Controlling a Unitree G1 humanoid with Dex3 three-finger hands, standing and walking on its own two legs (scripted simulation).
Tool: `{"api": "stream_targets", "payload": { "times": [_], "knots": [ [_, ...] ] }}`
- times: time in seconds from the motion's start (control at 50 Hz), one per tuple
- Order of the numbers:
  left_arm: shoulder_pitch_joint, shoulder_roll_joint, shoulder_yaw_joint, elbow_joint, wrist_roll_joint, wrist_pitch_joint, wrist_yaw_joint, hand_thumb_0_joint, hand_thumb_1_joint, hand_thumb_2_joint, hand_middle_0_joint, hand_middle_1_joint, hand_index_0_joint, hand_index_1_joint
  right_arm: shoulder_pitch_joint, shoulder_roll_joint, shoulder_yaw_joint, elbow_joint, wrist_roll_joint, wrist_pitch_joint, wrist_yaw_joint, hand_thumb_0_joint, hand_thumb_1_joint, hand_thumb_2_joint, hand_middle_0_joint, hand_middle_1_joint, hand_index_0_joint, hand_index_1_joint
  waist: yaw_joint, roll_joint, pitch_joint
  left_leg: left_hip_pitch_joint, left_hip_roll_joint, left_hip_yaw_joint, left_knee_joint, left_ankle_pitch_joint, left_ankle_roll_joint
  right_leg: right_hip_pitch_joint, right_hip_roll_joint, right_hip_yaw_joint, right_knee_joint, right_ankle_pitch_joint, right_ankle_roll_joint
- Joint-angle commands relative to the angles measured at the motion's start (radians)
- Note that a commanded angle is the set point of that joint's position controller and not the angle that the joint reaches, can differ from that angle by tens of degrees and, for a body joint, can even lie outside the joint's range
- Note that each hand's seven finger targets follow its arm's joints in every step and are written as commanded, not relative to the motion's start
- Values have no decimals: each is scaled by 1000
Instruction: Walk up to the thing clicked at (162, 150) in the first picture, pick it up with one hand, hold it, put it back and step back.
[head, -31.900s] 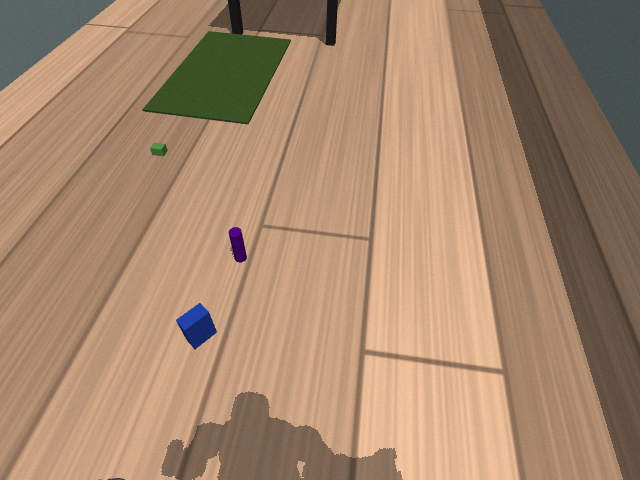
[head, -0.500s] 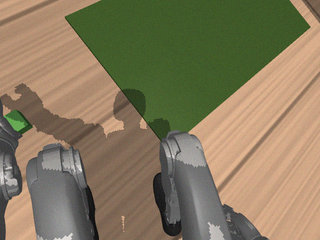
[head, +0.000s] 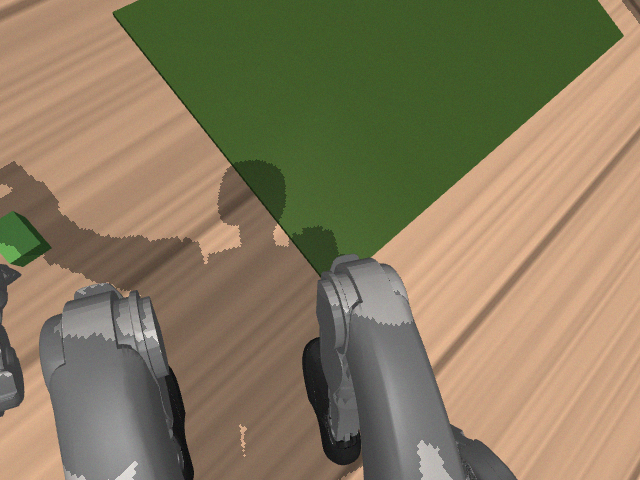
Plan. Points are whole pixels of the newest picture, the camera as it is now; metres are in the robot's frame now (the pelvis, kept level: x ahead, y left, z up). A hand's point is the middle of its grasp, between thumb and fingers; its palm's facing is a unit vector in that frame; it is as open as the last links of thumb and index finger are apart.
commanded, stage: approach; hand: left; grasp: from above
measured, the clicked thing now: (18, 239) +0.41 +0.36 -0.29
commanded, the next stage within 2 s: none
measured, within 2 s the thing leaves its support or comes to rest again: neither
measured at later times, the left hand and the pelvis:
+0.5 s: hand out of the picture +0.40 +0.35 -0.18, palm faces -0.28 -0.30 -0.91, open 14.1 cm; pelvis +0.00 +0.00 +0.00, yaw +0 degrees
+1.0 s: hand out of the picture +0.38 +0.36 -0.17, palm faces -0.31 -0.29 -0.91, open 13.8 cm; pelvis +0.00 +0.00 +0.01, yaw +0 degrees
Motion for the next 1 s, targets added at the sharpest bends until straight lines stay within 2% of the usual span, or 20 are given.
{"api": "stream_targets", "payload": {
  "times": [0.0,0.02,0.08,0.1,0.16,0.3,0.38,0.44,0.52,0.54,0.6,0.64,0.66,0.7,0.74,0.8,0.84,0.9,0.94,0.98],
  "knots": [
    [-322,175,-76,-130,-11,23,28,0,-610,1011,-120,-934,-87,-965,191,-246,-90,8,19,-16,-7,0,-913,-903,199,300,199,300,-35,367,-663,538,-1,147,-236,82,60,239,24,-94,-309,191,-61],
    [-306,147,-97,-97,-11,31,20,0,-611,1012,-114,-951,-83,-979,195,-243,-91,15,21,-17,-7,0,-914,-903,199,300,199,300,-34,348,-643,535,-2,146,-238,88,60,229,26,-94,-310,199,-61],
    [-299,164,-79,-37,-7,40,27,0,-606,1016,-119,-961,-92,-985,187,-257,-81,9,20,-25,-5,0,-912,-902,199,300,199,300,-30,299,-611,507,-5,139,-239,108,62,235,26,-104,-301,216,-57],
    [-295,159,-93,-11,-2,41,24,0,-604,1025,-120,-968,-93,-994,182,-252,-75,8,20,-23,-3,0,-911,-902,199,300,199,300,-35,281,-604,491,-7,143,-227,116,66,244,29,-98,-305,227,-55],
    [-350,236,-50,5,10,27,35,0,-591,1007,-130,-954,-104,-978,184,-263,-62,10,10,-31,1,0,-910,-901,199,300,199,300,-45,259,-576,468,-10,141,-216,126,71,249,26,-100,-295,232,-49],
    [-379,274,-25,6,30,20,66,0,-549,963,-173,-918,-143,-946,134,-265,-56,-17,6,-43,6,0,-914,-905,199,300,199,300,-19,370,-635,534,-8,141,-246,56,58,229,29,-106,-292,148,-61],
    [-291,235,-15,-42,5,48,62,0,-560,968,-169,-913,-137,-943,141,-247,-68,-28,15,-22,12,0,-919,-907,199,300,199,300,11,384,-716,544,-10,162,-240,128,61,295,28,-89,-297,228,-58],
    [-272,238,-18,-19,-2,60,33,0,-570,976,-149,-921,-119,-948,150,-241,-75,-18,23,-10,15,0,-916,-905,199,300,199,300,3,320,-654,484,-11,159,-226,122,72,277,29,-82,-298,226,-54],
    [-290,241,-34,-2,5,28,11,0,-567,981,-152,-914,-122,-943,172,-257,-59,-14,11,-18,15,0,-910,-902,199,300,199,300,-32,250,-606,437,-13,149,-201,125,81,299,30,-85,-298,232,-47],
    [-288,275,-8,9,5,17,14,0,-550,974,-162,-909,-133,-937,179,-269,-63,-4,9,-20,14,0,-909,-901,199,300,199,300,-35,244,-599,432,-11,146,-198,120,81,301,30,-85,-298,224,-47],
    [-345,274,-32,-4,12,-21,21,0,-526,959,-196,-866,-160,-900,177,-268,-48,-12,3,-34,10,0,-908,-901,199,300,199,300,-46,237,-598,436,-12,138,-191,75,79,288,29,-86,-308,166,-47],
    [-343,321,-4,-17,29,-32,39,0,-495,947,-218,-857,-183,-891,182,-274,-47,-3,-1,-40,7,0,-907,-901,199,300,199,300,-34,292,-628,487,-10,137,-202,81,70,290,29,-97,-295,170,-53],
    [-334,293,-21,-17,34,-32,42,0,-494,942,-225,-837,-187,-874,173,-268,-46,-9,-3,-44,10,0,-908,-902,199,300,199,300,-31,315,-637,515,-8,137,-207,86,65,276,25,-104,-283,172,-55],
    [-315,321,21,-68,32,-28,61,0,-474,931,-236,-841,-201,-874,181,-268,-54,-11,-2,-43,10,0,-911,-903,199,300,199,300,-9,352,-696,550,-8,141,-215,111,62,306,27,-101,-289,203,-57],
    [-281,305,27,-114,20,-5,70,0,-473,926,-233,-842,-199,-873,164,-259,-68,-19,8,-33,9,0,-913,-904,199,300,199,300,19,396,-763,584,-7,154,-224,129,58,315,26,-91,-293,222,-59],
    [-253,261,3,-140,2,38,59,0,-517,938,-209,-836,-169,-873,146,-250,-89,-19,24,-15,8,0,-915,-905,199,300,199,300,30,411,-731,567,-4,163,-243,110,59,267,26,-81,-304,204,-64],
    [-219,195,-31,-84,-11,60,36,0,-513,939,-201,-847,-166,-879,154,-244,-96,-5,30,-7,9,0,-912,-903,199,300,199,300,20,377,-670,525,-6,162,-252,97,60,240,29,-83,-305,197,-64],
    [-234,151,-71,-40,-19,72,7,0,-518,941,-179,-883,-153,-905,168,-242,-95,4,30,-10,12,0,-910,-901,199,300,199,300,-6,291,-610,470,-10,155,-238,113,70,236,31,-83,-309,222,-57],
    [-257,200,-45,-14,-9,56,1,0,-514,959,-188,-881,-159,-906,194,-263,-93,9,23,-17,10,0,-909,-900,199,300,199,300,-28,227,-587,433,-14,152,-216,131,78,268,31,-82,-312,243,-50],
    [-274,195,-68,39,8,33,-10,0,-477,933,-224,-852,-194,-879,200,-269,-86,14,13,-24,11,0,-905,-899,199,300,199,300,-56,181,-549,405,-16,144,-204,109,83,259,30,-86,-309,217,-46]
  ]
}}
